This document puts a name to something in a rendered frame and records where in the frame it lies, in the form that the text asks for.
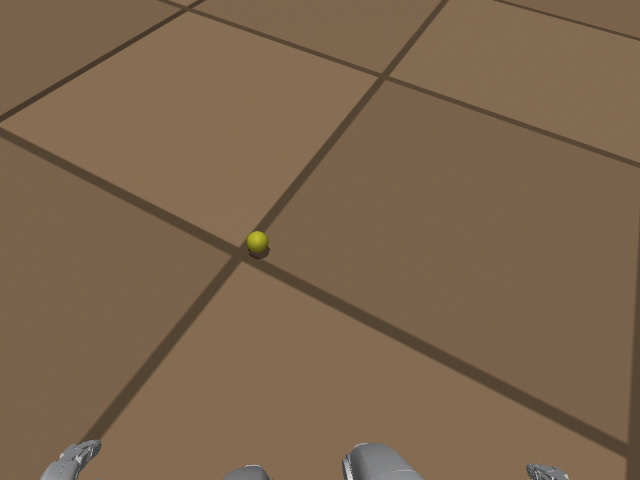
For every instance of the right robot hand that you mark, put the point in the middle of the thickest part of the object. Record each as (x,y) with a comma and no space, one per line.
(542,472)

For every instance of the left robot hand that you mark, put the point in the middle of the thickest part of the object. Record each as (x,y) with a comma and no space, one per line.
(72,461)

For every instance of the ball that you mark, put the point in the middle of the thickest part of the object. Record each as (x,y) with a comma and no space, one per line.
(257,241)

